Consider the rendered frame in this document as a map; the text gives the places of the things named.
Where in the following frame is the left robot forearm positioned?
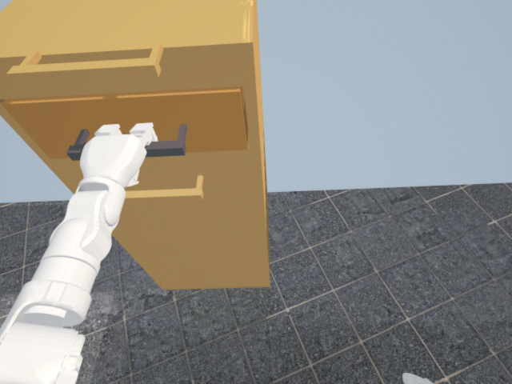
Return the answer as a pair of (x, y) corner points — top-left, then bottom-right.
(0, 177), (126, 345)

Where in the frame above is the left robot upper arm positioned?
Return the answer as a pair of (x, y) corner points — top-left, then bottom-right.
(0, 322), (86, 384)

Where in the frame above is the cabinet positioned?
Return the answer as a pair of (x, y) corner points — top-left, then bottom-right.
(0, 0), (270, 290)

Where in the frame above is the drawer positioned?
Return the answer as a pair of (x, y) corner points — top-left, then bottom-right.
(2, 86), (248, 159)

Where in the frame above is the left robot hand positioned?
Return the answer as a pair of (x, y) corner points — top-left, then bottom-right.
(80, 122), (158, 188)

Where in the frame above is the handle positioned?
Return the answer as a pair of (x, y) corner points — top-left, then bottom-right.
(7, 58), (161, 86)
(124, 188), (203, 203)
(66, 124), (187, 161)

